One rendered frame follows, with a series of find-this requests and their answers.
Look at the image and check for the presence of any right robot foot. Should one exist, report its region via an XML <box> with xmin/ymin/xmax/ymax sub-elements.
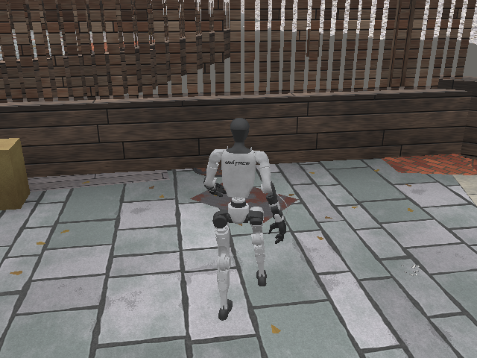
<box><xmin>256</xmin><ymin>270</ymin><xmax>267</xmax><ymax>286</ymax></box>

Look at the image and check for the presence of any right robot thigh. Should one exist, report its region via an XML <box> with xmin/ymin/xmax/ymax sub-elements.
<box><xmin>248</xmin><ymin>207</ymin><xmax>264</xmax><ymax>246</ymax></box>

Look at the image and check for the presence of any robot left hand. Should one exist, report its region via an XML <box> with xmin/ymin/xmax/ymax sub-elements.
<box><xmin>208</xmin><ymin>183</ymin><xmax>227</xmax><ymax>197</ymax></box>

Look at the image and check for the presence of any robot left forearm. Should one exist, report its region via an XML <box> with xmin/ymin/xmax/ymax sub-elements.
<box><xmin>203</xmin><ymin>177</ymin><xmax>216</xmax><ymax>192</ymax></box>

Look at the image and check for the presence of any right robot upper arm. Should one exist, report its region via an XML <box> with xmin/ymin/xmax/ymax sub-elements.
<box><xmin>254</xmin><ymin>151</ymin><xmax>272</xmax><ymax>194</ymax></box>

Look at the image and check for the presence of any robot right hand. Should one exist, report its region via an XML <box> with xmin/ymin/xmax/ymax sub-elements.
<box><xmin>268</xmin><ymin>220</ymin><xmax>286</xmax><ymax>244</ymax></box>

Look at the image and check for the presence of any robot right forearm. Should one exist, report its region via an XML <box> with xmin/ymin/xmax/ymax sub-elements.
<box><xmin>266</xmin><ymin>181</ymin><xmax>284</xmax><ymax>222</ymax></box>

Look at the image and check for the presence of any left robot upper arm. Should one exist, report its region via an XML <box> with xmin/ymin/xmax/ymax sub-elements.
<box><xmin>204</xmin><ymin>149</ymin><xmax>224</xmax><ymax>187</ymax></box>

